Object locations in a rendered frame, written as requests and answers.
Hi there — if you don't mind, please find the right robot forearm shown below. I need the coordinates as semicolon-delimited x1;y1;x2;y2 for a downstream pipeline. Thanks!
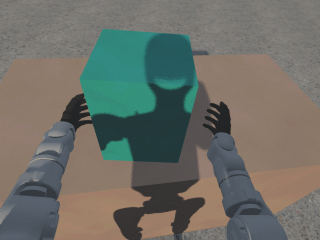
207;132;288;240

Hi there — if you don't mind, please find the right robot hand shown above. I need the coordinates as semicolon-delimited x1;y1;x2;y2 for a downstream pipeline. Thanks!
203;101;231;135

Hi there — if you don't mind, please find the left robot hand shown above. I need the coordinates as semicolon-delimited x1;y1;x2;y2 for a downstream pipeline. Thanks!
60;93;93;132

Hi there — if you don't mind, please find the carton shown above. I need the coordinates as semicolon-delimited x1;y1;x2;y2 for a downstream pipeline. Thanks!
79;29;199;163

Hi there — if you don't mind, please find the right robot upper arm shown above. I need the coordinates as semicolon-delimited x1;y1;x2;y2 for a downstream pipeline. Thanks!
226;215;287;240

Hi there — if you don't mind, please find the left robot forearm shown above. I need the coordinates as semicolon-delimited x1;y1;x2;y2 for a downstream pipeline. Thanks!
0;121;76;217

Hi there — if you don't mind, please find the left robot upper arm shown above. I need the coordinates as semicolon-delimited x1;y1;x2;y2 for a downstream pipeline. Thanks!
0;195;60;240

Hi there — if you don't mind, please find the pedestal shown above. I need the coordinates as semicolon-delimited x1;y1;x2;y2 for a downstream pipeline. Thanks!
0;54;320;240

